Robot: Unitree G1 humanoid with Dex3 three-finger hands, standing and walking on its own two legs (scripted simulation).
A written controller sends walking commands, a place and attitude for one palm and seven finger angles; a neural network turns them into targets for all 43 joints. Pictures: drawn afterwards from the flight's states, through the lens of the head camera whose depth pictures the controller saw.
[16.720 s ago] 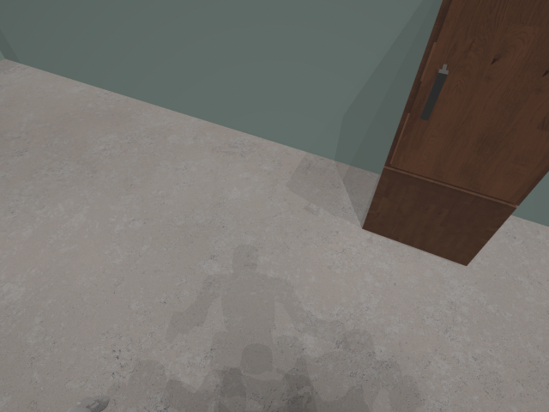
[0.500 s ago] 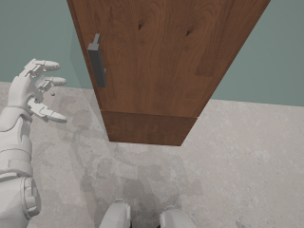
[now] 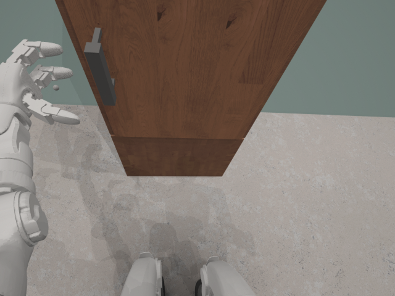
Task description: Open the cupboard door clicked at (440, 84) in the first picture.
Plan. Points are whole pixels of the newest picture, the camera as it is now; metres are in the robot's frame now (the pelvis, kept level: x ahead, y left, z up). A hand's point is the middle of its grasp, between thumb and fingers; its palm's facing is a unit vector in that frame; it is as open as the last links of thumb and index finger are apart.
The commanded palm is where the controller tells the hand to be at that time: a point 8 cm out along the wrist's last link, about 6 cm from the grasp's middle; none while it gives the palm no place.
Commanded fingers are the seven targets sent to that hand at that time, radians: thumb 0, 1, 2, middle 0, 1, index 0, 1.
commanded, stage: move the hooked fingers beside the handle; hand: left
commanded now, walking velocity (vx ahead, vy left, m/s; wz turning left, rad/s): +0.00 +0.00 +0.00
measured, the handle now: (104, 69) +0.55 +0.16 +0.07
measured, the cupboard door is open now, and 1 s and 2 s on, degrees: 0 0 0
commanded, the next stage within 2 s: slide the fingers in behind the handle in 0.82 s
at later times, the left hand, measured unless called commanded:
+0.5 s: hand (56, 85) +0.50 +0.24 +0.07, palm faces -0.02 -1.00 -0.01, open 14.0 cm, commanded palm +0.49 +0.28 +0.07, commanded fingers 0.00 -0.50 0.30 -0.30 -1.20 -0.30 -1.20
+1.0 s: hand (61, 87) +0.50 +0.23 +0.07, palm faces -0.03 -1.00 -0.01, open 14.0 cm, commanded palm +0.49 +0.26 +0.07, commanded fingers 0.00 -0.50 0.30 -0.30 -1.20 -0.30 -1.20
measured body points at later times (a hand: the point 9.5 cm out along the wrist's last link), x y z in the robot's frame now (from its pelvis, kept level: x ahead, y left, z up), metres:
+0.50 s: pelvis +0.01 +0.00 +0.00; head +0.15 +0.04 +0.43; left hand +0.50 +0.30 +0.08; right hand +0.02 -0.27 -0.10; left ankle +0.04 +0.09 -0.65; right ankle +0.00 -0.11 -0.65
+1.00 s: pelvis +0.01 +0.00 +0.00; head +0.14 +0.04 +0.43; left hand +0.50 +0.29 +0.07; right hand +0.03 -0.27 -0.10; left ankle +0.04 +0.09 -0.65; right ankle +0.00 -0.11 -0.65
